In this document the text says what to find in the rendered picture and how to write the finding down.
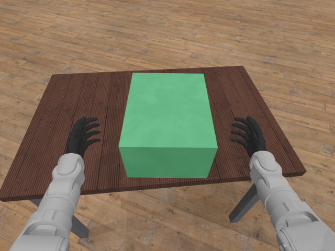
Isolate carton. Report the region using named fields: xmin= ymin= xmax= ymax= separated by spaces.
xmin=119 ymin=73 xmax=218 ymax=178

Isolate table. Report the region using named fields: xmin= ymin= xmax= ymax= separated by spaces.
xmin=0 ymin=66 xmax=306 ymax=238

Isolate right robot hand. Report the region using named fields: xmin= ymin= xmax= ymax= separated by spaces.
xmin=231 ymin=116 xmax=267 ymax=158

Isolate right robot upper arm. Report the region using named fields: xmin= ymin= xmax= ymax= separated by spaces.
xmin=276 ymin=221 xmax=335 ymax=251

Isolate robot right forearm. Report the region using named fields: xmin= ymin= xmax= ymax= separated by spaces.
xmin=249 ymin=151 xmax=335 ymax=238

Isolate left robot hand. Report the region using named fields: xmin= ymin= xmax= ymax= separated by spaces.
xmin=66 ymin=117 xmax=101 ymax=158

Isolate robot left forearm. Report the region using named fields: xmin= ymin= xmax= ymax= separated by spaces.
xmin=8 ymin=153 xmax=85 ymax=251

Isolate left robot upper arm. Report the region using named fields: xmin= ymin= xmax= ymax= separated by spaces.
xmin=12 ymin=235 xmax=70 ymax=251

